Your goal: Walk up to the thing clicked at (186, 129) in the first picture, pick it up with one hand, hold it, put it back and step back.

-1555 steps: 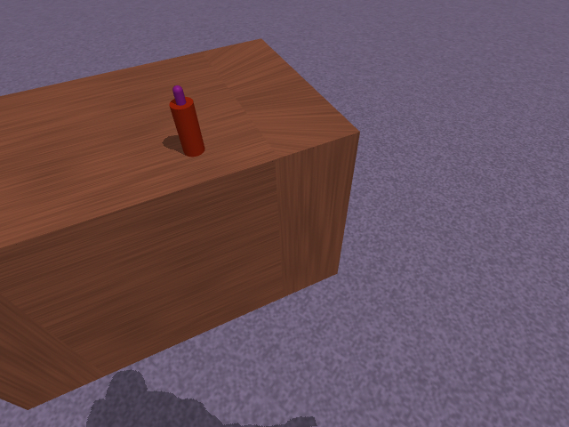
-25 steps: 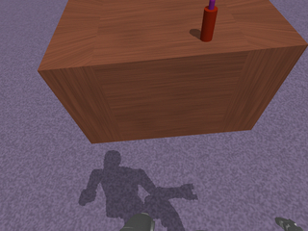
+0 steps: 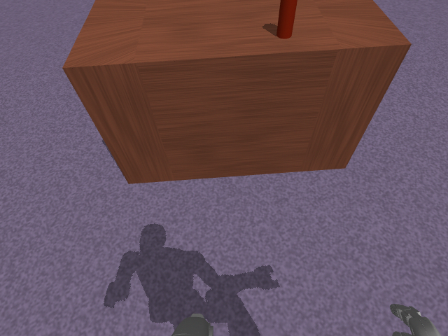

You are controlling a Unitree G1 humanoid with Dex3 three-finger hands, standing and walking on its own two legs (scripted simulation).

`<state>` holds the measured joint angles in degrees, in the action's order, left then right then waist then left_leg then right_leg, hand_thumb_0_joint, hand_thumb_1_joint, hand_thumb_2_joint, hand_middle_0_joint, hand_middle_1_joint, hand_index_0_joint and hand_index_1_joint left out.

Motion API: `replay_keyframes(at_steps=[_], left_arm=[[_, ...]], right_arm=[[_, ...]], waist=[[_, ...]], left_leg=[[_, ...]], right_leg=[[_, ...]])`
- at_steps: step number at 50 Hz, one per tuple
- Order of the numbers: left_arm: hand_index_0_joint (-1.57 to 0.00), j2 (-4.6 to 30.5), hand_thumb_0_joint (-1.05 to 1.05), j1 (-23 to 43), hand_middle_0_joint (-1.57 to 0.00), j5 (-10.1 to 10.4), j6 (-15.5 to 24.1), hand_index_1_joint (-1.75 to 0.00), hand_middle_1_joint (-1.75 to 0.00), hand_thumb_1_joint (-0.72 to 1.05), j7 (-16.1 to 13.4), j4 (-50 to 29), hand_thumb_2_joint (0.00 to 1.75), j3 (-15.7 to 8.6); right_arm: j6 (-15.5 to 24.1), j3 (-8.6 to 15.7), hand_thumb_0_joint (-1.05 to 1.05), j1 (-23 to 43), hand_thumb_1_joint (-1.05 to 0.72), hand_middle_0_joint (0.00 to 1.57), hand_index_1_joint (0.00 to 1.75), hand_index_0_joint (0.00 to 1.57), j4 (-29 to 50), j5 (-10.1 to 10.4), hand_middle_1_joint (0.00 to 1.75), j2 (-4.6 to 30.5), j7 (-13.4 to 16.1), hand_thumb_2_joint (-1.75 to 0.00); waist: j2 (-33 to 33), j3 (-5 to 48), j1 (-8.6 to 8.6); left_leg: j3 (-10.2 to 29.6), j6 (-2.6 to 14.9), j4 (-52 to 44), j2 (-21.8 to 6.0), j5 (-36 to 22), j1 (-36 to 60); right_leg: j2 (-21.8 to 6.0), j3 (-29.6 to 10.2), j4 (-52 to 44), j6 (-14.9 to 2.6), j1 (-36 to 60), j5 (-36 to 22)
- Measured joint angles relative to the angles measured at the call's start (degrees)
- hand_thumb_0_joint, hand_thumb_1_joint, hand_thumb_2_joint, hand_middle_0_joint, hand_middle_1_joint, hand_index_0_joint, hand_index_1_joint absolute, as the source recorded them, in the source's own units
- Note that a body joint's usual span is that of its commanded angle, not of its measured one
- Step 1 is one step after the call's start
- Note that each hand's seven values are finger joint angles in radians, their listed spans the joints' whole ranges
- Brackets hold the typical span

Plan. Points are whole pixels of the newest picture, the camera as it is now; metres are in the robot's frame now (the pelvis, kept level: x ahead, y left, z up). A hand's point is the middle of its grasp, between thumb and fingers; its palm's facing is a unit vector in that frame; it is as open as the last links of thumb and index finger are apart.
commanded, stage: step back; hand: right
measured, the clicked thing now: (287, 9) +1.07 -0.16 +0.04
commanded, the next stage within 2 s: stand in 1.06 s
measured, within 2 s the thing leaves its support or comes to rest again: neither
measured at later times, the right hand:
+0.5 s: hand out of the picture +0.04 -0.24 -0.14, palm faces -0.07 +0.94 -0.33, open 7.4 cm
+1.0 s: hand out of the picture +0.13 -0.22 -0.13, palm faces -0.08 +0.94 -0.34, open 7.4 cm
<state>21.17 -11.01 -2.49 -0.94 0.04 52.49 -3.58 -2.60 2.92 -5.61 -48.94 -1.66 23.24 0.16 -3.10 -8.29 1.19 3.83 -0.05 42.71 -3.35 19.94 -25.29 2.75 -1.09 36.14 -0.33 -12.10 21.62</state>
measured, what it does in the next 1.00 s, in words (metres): steps on the spot: left foot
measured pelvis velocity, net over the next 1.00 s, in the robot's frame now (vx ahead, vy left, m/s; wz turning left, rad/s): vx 0.00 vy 0.02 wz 0.08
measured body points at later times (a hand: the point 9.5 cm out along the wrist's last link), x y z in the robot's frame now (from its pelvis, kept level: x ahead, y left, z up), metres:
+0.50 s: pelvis -0.04 +0.00 +0.01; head -0.04 +0.01 +0.46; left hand +0.01 +0.33 -0.11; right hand +0.04 -0.29 -0.12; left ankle -0.03 +0.13 -0.71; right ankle -0.02 -0.12 -0.72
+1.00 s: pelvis +0.00 +0.02 +0.02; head +0.01 +0.02 +0.47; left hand +0.07 +0.34 -0.11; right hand +0.14 -0.27 -0.11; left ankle -0.02 +0.13 -0.72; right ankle -0.02 -0.12 -0.72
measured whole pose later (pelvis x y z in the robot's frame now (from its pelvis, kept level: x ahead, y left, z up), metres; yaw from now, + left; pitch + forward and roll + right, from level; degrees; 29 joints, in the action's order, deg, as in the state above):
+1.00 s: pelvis +0.00 +0.02 +0.02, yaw +5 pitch -2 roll +0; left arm 21.4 -4.5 -0.9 1.4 -0.2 60.7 -1.6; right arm 0.7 2.4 -3.9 -60.0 -0.8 19.3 -0.3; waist -0.1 -4.0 0.9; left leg 2.2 0.2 31.5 0.5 17.5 -12.0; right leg -1.6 1.2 29.3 1.2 -8.8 18.5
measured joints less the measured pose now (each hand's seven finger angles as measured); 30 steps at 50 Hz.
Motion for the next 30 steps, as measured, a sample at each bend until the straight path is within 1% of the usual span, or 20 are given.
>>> replay_keyframes(at_steps=[1,2,4,5,7,10,11,12,13,14,16,18,20,21,22,23,25,27,29,30], left_arm=[[-0.21,-0.21,0.0,-0.78,-0.21,-0.13,0.04,-0.3,-0.3,0.9,0.17,0.48,0.9,0.18],[-0.21,-0.42,0.0,-1.43,-0.21,-0.16,0.07,-0.3,-0.3,0.9,0.2,0.92,0.9,0.3],[-0.21,-0.9,0.0,-2.02,-0.21,-0.21,0.11,-0.3,-0.3,0.9,0.09,1.62,0.9,0.43],[-0.21,-0.98,0.0,-2.14,-0.21,-0.32,0.21,-0.3,-0.3,0.9,0.09,1.75,0.9,0.4],[-0.21,-0.84,0.0,-2.11,-0.21,-0.48,0.6,-0.3,-0.3,0.9,0.18,1.7,0.9,0.28],[-0.21,-0.07,0.0,-1.57,-0.21,-0.54,1.14,-0.3,-0.3,0.9,0.39,1.17,0.9,0.09],[-0.21,0.32,0.0,-1.3,-0.21,-0.4,1.07,-0.3,-0.3,0.9,0.46,1.06,0.9,0.1],[-0.21,0.88,0.0,-0.81,-0.21,-0.26,0.88,-0.3,-0.3,0.9,0.45,1.17,0.9,0.12],[-0.21,1.33,0.0,-0.62,-0.21,-0.01,0.6,-0.3,-0.3,0.9,0.38,1.37,0.9,0.15],[-0.21,1.48,0.0,-0.64,-0.21,0.41,0.34,-0.3,-0.3,0.9,0.31,1.89,0.9,0.22],[-0.21,1.86,0.0,-0.78,-0.21,0.83,-0.04,-0.3,-0.3,0.9,0.47,3.1,0.9,0.29],[-0.21,2.47,0.0,-0.82,-0.21,1.18,0.06,-0.3,-0.3,0.9,0.71,3.88,0.9,0.12],[-0.21,2.69,0.0,-0.75,-0.21,1.36,0.69,-0.3,-0.3,0.9,0.86,4.52,0.9,-0.04],[-0.21,2.66,0.0,-0.68,-0.21,1.32,1.08,-0.3,-0.3,0.9,0.85,4.84,0.9,-0.14],[-0.21,2.31,0.0,-0.38,-0.21,1.16,1.38,-0.3,-0.3,0.9,0.75,5.26,0.9,-0.22],[-0.2,1.9,0.0,-0.16,-0.21,0.91,1.64,-0.3,-0.3,0.9,0.66,5.52,0.9,-0.2],[-0.21,1.23,0.0,-0.27,-0.21,0.4,2.32,-0.3,-0.3,0.9,0.7,5.76,0.9,0.04],[-0.21,0.5,0.0,-0.17,-0.21,0.22,2.54,-0.3,-0.3,0.9,0.76,5.8,0.9,0.31],[-0.21,-0.32,0.0,0.27,-0.21,0.16,2.61,-0.3,-0.3,0.9,0.69,5.89,0.9,0.6],[-0.21,-0.58,0.0,0.55,-0.21,0.21,2.52,-0.3,-0.3,0.9,0.73,5.97,0.9,0.78]], right_arm=[[-0.32,0.15,0.01,-0.47,-0.91,0.2,0.3,0.2,-0.56,0.22,0.3,-0.1,0.12,-0.9],[-0.5,0.22,0.01,-1.05,-0.91,0.2,0.3,0.2,-1.05,0.5,0.3,-0.06,0.09,-0.9],[-0.29,0.34,0.01,-2.44,-0.91,0.2,0.3,0.2,-1.95,0.92,0.3,0.39,0.03,-0.9],[-0.15,0.4,0.01,-3.19,-0.91,0.2,0.3,0.2,-2.41,0.92,0.3,0.56,-0.02,-0.9],[0.13,0.5,0.01,-4.73,-0.91,0.2,0.3,0.2,-3.44,0.64,0.3,0.78,-0.26,-0.9],[0.56,0.65,0.01,-6.63,-0.91,0.2,0.3,0.2,-5.4,0.13,0.3,0.61,-0.76,-0.9],[0.89,0.72,0.01,-7.07,-0.91,0.2,0.3,0.2,-6.08,0.08,0.3,0.38,-0.88,-0.9],[1.25,0.86,0.01,-7.04,-0.91,0.2,0.3,0.2,-6.9,-0.03,0.3,-0.28,-0.88,-0.9],[1.59,0.86,0.01,-6.98,-0.91,0.2,0.3,0.2,-7.49,-0.28,0.3,-1.01,-0.89,-0.9],[1.92,0.65,0.01,-7.14,-0.91,0.2,0.3,0.2,-7.76,-0.4,0.3,-1.5,-1.0,-0.9],[2.55,0.18,0.01,-7.37,-0.91,0.2,0.3,0.2,-7.91,-0.55,0.3,-2.45,-1.35,-0.9],[3.2,-0.4,0.01,-7.38,-0.91,0.2,0.3,0.2,-7.85,-0.69,0.3,-3.52,-1.43,-0.9],[3.39,-0.75,0.01,-7.11,-0.91,0.2,0.3,0.2,-7.86,-0.63,0.3,-4.05,-1.6,-0.9],[3.19,-0.86,0.01,-6.84,-0.91,0.2,0.3,0.2,-7.9,-0.51,0.3,-4.14,-1.68,-0.9],[2.89,-0.91,0.01,-6.48,-0.91,0.2,0.3,0.21,-7.97,-0.31,0.3,-4.04,-1.67,-0.9],[2.6,-0.92,0.01,-6.31,-0.91,0.2,0.3,0.21,-8.06,-0.09,0.3,-3.92,-1.62,-0.9],[2.12,-0.79,0.01,-6.17,-0.91,0.2,0.3,0.2,-8.53,0.13,0.3,-3.78,-1.5,-0.9],[2.19,-0.56,0.01,-6.06,-0.91,0.2,0.3,0.2,-8.8,0.22,0.3,-3.23,-1.44,-0.9],[2.7,-0.22,0.01,-6.04,-0.91,0.2,0.3,0.2,-9.0,0.37,0.3,-2.33,-1.4,-0.9],[3.04,-0.06,0.01,-6.08,-0.91,0.2,0.3,0.2,-9.16,0.4,0.3,-1.93,-1.36,-0.9]], waist=[[0.48,0.77,0.52],[0.95,1.36,0.91],[1.19,2.12,0.88],[1.3,2.44,0.83],[1.37,3.0,0.68],[1.57,3.51,0.57],[1.88,3.58,0.45],[3.07,3.04,0.51],[4.26,2.7,0.8],[4.56,3.08,0.75],[4.38,4.01,0.08],[4.7,4.46,-0.38],[4.56,4.74,-0.73],[4.34,4.87,-0.74],[3.54,4.67,-0.8],[2.67,4.65,-0.88],[2.06,5.57,-0.57],[2.05,5.86,-0.09],[1.71,5.77,0.03],[1.6,5.72,-0.02]], left_leg=[[1.36,-0.14,2.99,1.89,3.91,-0.69],[2.37,-0.2,6.63,3.64,5.72,-1.23],[3.21,-0.36,12.15,5.86,6.26,-1.6],[2.88,-0.52,13.3,6.26,6.48,-1.21],[1.78,-0.81,11.65,5.93,6.98,0.86],[-0.39,-0.79,1.9,4.53,8.01,6.17],[-1.16,-0.57,-3.12,4.32,6.3,8.51],[-1.75,-0.33,-6.23,5.18,0.72,9.82],[-2.55,-0.04,-7.56,5.95,-2.3,10.56],[-2.85,0.37,-7.82,6.05,-2.92,10.54],[-2.73,1.2,-8.32,5.35,-3.03,10.48],[-2.72,1.05,-9.58,4.73,-3.71,10.97],[-2.55,0.47,-9.98,4.02,-4.05,11.05],[-2.51,0.07,-9.63,3.62,-3.89,10.86],[-2.1,-0.34,-8.93,2.9,-3.56,10.72],[-1.48,-0.62,-8.22,2.26,-3.16,10.54],[0.1,-0.35,-5.56,2.89,1.72,9.45],[0.08,-0.18,-2.45,3.91,4.64,8.41],[-0.64,0.14,-3.23,3.97,4.39,8.38],[-1.12,0.32,-5.75,3.76,3.16,9.1]], right_leg=[[-0.47,-0.51,0.89,-0.28,-0.83,0.08],[-1.08,-0.95,1.21,-0.46,-1.27,-0.06],[-2.23,-0.88,0.97,-0.31,-1.63,-0.75],[-2.76,-0.72,0.95,-0.24,-1.91,-1.02],[-3.58,-0.06,1.03,-0.05,-2.5,-1.36],[-4.65,1.29,1.91,0.42,-3.47,-1.31],[-5.17,1.63,2.6,0.72,-3.86,-1.06],[-6.25,1.3,3.52,1.05,-4.05,-0.75],[-6.92,0.37,4.24,0.77,-4.23,-0.36],[-6.65,-0.29,4.97,0.32,-4.61,1.86],[-5.22,-0.63,7.65,-0.21,-5.53,6.23],[-4.66,-0.34,7.88,-0.5,-5.49,6.79],[-4.47,0.62,3.19,-0.58,-3.72,4.48],[-4.22,0.97,-0.4,-0.52,-2.38,1.92],[-3.56,1.45,-2.74,-0.21,-1.37,-2.39],[-2.92,2.05,-4.12,-0.01,-0.63,-5.16],[-2.66,2.53,-4.51,-0.12,-0.57,-5.38],[-3.25,2.54,-4.32,-0.42,-0.57,-4.71],[-3.95,2.88,-4.3,0.1,-0.39,-4.48],[-4.31,3.1,-3.97,0.59,-0.41,-4.18]])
